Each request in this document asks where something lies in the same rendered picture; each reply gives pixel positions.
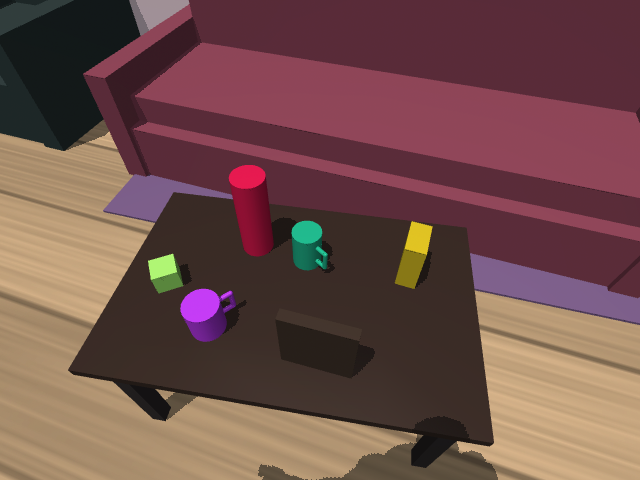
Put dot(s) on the sofa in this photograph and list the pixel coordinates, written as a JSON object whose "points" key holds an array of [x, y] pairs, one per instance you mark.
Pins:
{"points": [[517, 119]]}

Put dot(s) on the armchair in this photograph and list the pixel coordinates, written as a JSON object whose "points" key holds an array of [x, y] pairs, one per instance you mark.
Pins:
{"points": [[45, 48]]}

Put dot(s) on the coffee table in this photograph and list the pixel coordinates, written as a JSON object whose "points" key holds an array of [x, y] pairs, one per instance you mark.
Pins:
{"points": [[419, 366]]}

